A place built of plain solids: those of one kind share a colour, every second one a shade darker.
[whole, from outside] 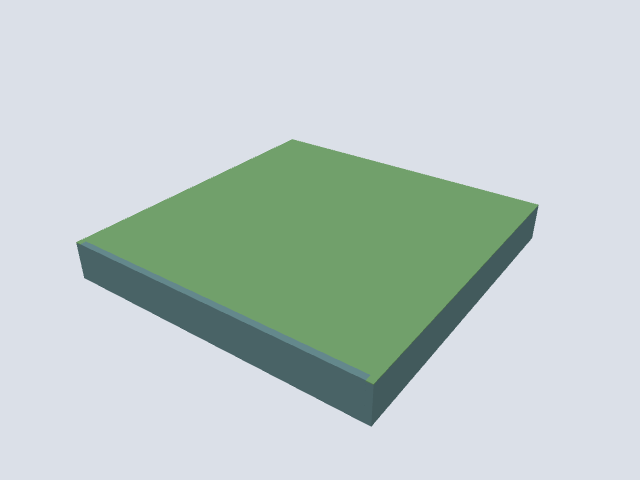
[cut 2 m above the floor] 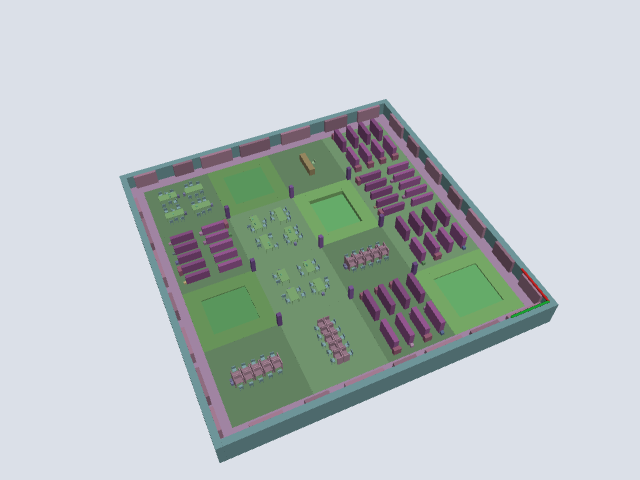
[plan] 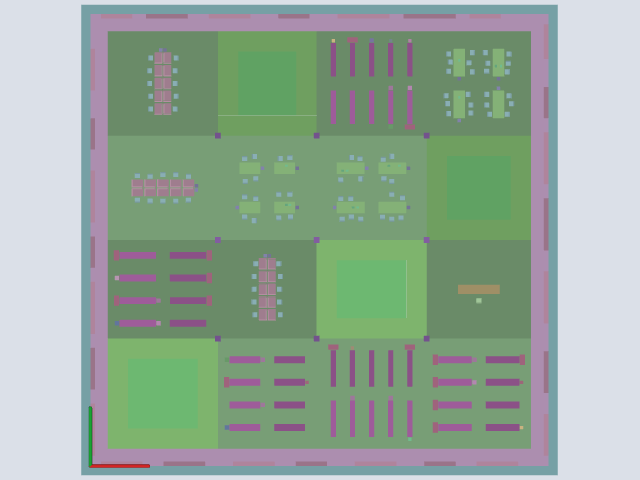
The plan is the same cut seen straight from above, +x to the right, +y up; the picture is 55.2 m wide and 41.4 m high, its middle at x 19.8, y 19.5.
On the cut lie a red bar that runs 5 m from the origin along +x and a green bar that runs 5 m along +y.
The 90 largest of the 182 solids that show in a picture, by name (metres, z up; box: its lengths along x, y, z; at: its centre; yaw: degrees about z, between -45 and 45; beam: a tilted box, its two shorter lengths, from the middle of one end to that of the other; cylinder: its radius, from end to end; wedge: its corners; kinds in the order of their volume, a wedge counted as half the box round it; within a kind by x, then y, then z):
{
 "floor_bay_1": {"box": [9.5, 8.5, 1.5], "at": [6.25, 15.25, -0.75]},
 "floor_bay_2": {"box": [9.5, 9.0, 1.5], "at": [6.25, 24.0, -0.75]},
 "floor_bay_3": {"box": [9.5, 9.0, 1.5], "at": [6.25, 33.0, -0.75]},
 "floor_bay_4": {"box": [8.5, 9.5, 1.5], "at": [15.25, 6.25, -0.75]},
 "floor_bay_5": {"box": [8.5, 8.5, 1.5], "at": [15.25, 15.25, -0.75]},
 "floor_bay_6": {"box": [8.5, 9.0, 1.5], "at": [15.25, 24.0, -0.75]},
 "floor_bay_7": {"box": [9.5, 9.5, 1.5], "at": [24.25, 6.25, -0.75]},
 "floor_bay_8": {"box": [9.5, 9.0, 1.5], "at": [24.25, 24.0, -0.75]},
 "floor_bay_9": {"box": [9.5, 9.0, 1.5], "at": [24.25, 33.0, -0.75]},
 "floor_bay_10": {"box": [9.0, 9.5, 1.5], "at": [33.5, 6.25, -0.75]},
 "floor_bay_11": {"box": [9.0, 8.5, 1.5], "at": [33.5, 15.25, -0.75]},
 "floor_bay_12": {"box": [9.0, 9.0, 1.5], "at": [33.5, 33.0, -0.75]},
 "wall_1": {"box": [0.8, 39.0, 5.0], "at": [-0.4, 19.5, 1.0]},
 "wall_2": {"box": [41.1, 0.8, 5.0], "at": [19.75, -0.4, 1.0]},
 "wall_3": {"box": [41.1, 0.8, 5.0], "at": [19.75, 39.4, 1.0]},
 "wall_4": {"box": [0.8, 39.0, 5.0], "at": [39.9, 19.5, 1.0]},
 "floor_aisle_1": {"box": [1.5, 36.0, 1.5], "at": [0.75, 19.5, -0.75]},
 "floor_aisle_2": {"box": [39.5, 1.5, 1.5], "at": [19.75, 0.75, -0.75]},
 "floor_aisle_3": {"box": [39.5, 1.5, 1.5], "at": [19.75, 38.25, -0.75]},
 "floor_aisle_4": {"box": [1.5, 36.0, 1.5], "at": [38.75, 19.5, -0.75]},
 "floor_rim_1": {"box": [1.75, 6.0, 1.5], "at": [2.37, 6.25, -0.75]},
 "floor_rim_2": {"box": [9.5, 1.75, 1.5], "at": [6.25, 2.37, -0.75]},
 "floor_rim_3": {"box": [9.5, 1.75, 1.5], "at": [6.25, 10.13, -0.75]},
 "floor_rim_4": {"box": [1.75, 6.0, 1.5], "at": [10.13, 6.25, -0.75]},
 "floor_rim_5": {"box": [1.75, 5.5, 1.5], "at": [11.87, 33.0, -0.75]},
 "floor_rim_6": {"box": [8.5, 1.75, 1.5], "at": [15.25, 29.37, -0.75]},
 "floor_rim_7": {"box": [8.5, 1.75, 1.5], "at": [15.25, 36.63, -0.75]},
 "floor_rim_8": {"box": [1.75, 5.5, 1.5], "at": [18.63, 33.0, -0.75]},
 "floor_rim_9": {"box": [1.75, 5.0, 1.5], "at": [20.37, 15.25, -0.75]},
 "floor_rim_10": {"box": [9.5, 1.75, 1.5], "at": [24.25, 11.87, -0.75]},
 "floor_rim_11": {"box": [9.5, 1.75, 1.5], "at": [24.25, 18.63, -0.75]},
 "floor_rim_12": {"box": [1.75, 5.0, 1.5], "at": [28.13, 15.25, -0.75]},
 "floor_rim_13": {"box": [1.75, 5.5, 1.5], "at": [29.87, 24.0, -0.75]},
 "floor_rim_14": {"box": [9.0, 1.75, 1.5], "at": [33.5, 20.37, -0.75]},
 "floor_rim_15": {"box": [9.0, 1.75, 1.5], "at": [33.5, 27.63, -0.75]},
 "floor_rim_16": {"box": [1.75, 5.5, 1.5], "at": [37.13, 24.0, -0.75]},
 "ceil_hall_1": {"box": [41.1, 40.6, 0.1], "at": [19.75, 19.5, 3.45]},
 "floor_well_1": {"box": [6.0, 6.0, 1.32], "at": [6.25, 6.25, -0.84]},
 "floor_well_2": {"box": [5.0, 5.5, 1.34], "at": [15.25, 33.0, -0.83]},
 "floor_well_3": {"box": [6.0, 5.0, 0.84], "at": [24.25, 15.25, -1.08]},
 "floor_well_4": {"box": [5.5, 5.5, 1.5], "at": [33.5, 24.0, -0.75]},
 "range_1": {"box": [3.15, 0.6, 2.1], "at": [4.08, 12.32, 1.05]},
 "range_2": {"box": [3.15, 0.6, 2.1], "at": [4.08, 14.28, 1.05]},
 "range_3": {"box": [3.15, 0.6, 2.1], "at": [4.08, 16.23, 1.05]},
 "range_4": {"box": [3.15, 0.6, 2.1], "at": [4.08, 18.18, 1.05]},
 "range_5": {"box": [3.15, 0.6, 2.1], "at": [8.43, 12.32, 1.05]},
 "range_6": {"box": [3.15, 0.6, 2.1], "at": [8.43, 14.28, 1.05]},
 "range_7": {"box": [3.15, 0.6, 2.1], "at": [8.43, 16.23, 1.05]},
 "range_8": {"box": [3.15, 0.6, 2.1], "at": [8.43, 18.18, 1.05]},
 "range_9": {"box": [2.65, 0.6, 2.1], "at": [13.32, 3.33, 1.05]},
 "range_10": {"box": [2.65, 0.6, 2.1], "at": [13.32, 5.28, 1.05]},
 "range_11": {"box": [2.65, 0.6, 2.1], "at": [13.32, 7.22, 1.05]},
 "range_12": {"box": [2.65, 0.6, 2.1], "at": [13.32, 9.18, 1.05]},
 "range_13": {"box": [2.65, 0.6, 2.1], "at": [17.18, 3.33, 1.05]},
 "range_14": {"box": [2.65, 0.6, 2.1], "at": [17.18, 5.28, 1.05]},
 "range_15": {"box": [2.65, 0.6, 2.1], "at": [17.18, 7.22, 1.05]},
 "range_16": {"box": [2.65, 0.6, 2.1], "at": [17.18, 9.18, 1.05]},
 "range_17": {"box": [2.9, 0.6, 2.1], "at": [31.45, 3.33, 1.05]},
 "range_18": {"box": [2.9, 0.6, 2.1], "at": [31.45, 5.28, 1.05]},
 "range_19": {"box": [2.9, 0.6, 2.1], "at": [31.45, 7.22, 1.05]},
 "range_20": {"box": [2.9, 0.6, 2.1], "at": [31.45, 9.18, 1.05]},
 "range_21": {"box": [2.9, 0.6, 2.1], "at": [35.55, 3.33, 1.05]},
 "range_22": {"box": [2.9, 0.6, 2.1], "at": [35.55, 5.28, 1.05]},
 "range_23": {"box": [2.9, 0.6, 2.1], "at": [35.55, 7.22, 1.05]},
 "range_24": {"box": [2.9, 0.6, 2.1], "at": [35.55, 9.18, 1.05]},
 "wallshelf_1": {"box": [0.4, 4.5, 2.1], "at": [0.2, 3.15, 1.05]},
 "wallshelf_2": {"box": [0.4, 3.6, 2.1], "at": [0.2, 8.4, 1.05]},
 "wallshelf_3": {"box": [0.4, 4.5, 2.1], "at": [0.2, 13.65, 1.05]},
 "wallshelf_4": {"box": [0.4, 2.7, 2.1], "at": [0.2, 18.45, 1.05]},
 "wallshelf_5": {"box": [0.4, 4.5, 2.1], "at": [0.2, 23.25, 1.05]},
 "wallshelf_6": {"box": [0.4, 2.7, 2.1], "at": [0.2, 28.65, 1.05]},
 "wallshelf_7": {"box": [0.4, 3.6, 2.1], "at": [0.2, 34.2, 1.05]},
 "wallshelf_8": {"box": [3.6, 0.4, 2.1], "at": [2.7, 0.2, 1.05]},
 "wallshelf_9": {"box": [3.6, 0.4, 2.1], "at": [6.6, 38.8, 1.05]},
 "wallshelf_10": {"box": [3.6, 0.4, 2.1], "at": [8.1, 0.2, 1.05]},
 "wallshelf_11": {"box": [3.6, 0.4, 2.1], "at": [12.0, 38.8, 1.05]},
 "wallshelf_12": {"box": [3.6, 0.4, 2.1], "at": [14.1, 0.2, 1.05]},
 "wallshelf_13": {"box": [2.7, 0.4, 2.1], "at": [19.05, 0.2, 1.05]},
 "wallshelf_14": {"box": [4.5, 0.4, 2.1], "at": [23.55, 38.8, 1.05]},
 "wallshelf_15": {"box": [3.6, 0.4, 2.1], "at": [24.6, 0.2, 1.05]},
 "wallshelf_16": {"box": [4.5, 0.4, 2.1], "at": [29.25, 38.8, 1.05]},
 "wallshelf_17": {"box": [2.7, 0.4, 2.1], "at": [30.15, 0.2, 1.05]},
 "wallshelf_18": {"box": [3.6, 0.4, 2.1], "at": [35.1, 0.2, 1.05]},
 "wallshelf_19": {"box": [0.4, 3.6, 2.1], "at": [39.3, 2.7, 1.05]},
 "wallshelf_20": {"box": [0.4, 3.6, 2.1], "at": [39.3, 8.1, 1.05]},
 "wallshelf_21": {"box": [0.4, 4.5, 2.1], "at": [39.3, 14.55, 1.05]},
 "wallshelf_22": {"box": [0.4, 4.5, 2.1], "at": [39.3, 20.85, 1.05]},
 "wallshelf_23": {"box": [0.4, 4.5, 2.1], "at": [39.3, 26.55, 1.05]},
 "wallshelf_24": {"box": [0.4, 3.0, 2.1], "at": [39.3, 36.6, 1.05]},
 "desk_counter_1": {"box": [3.6, 0.8, 1.05], "at": [33.5, 15.25, 0.53]}
}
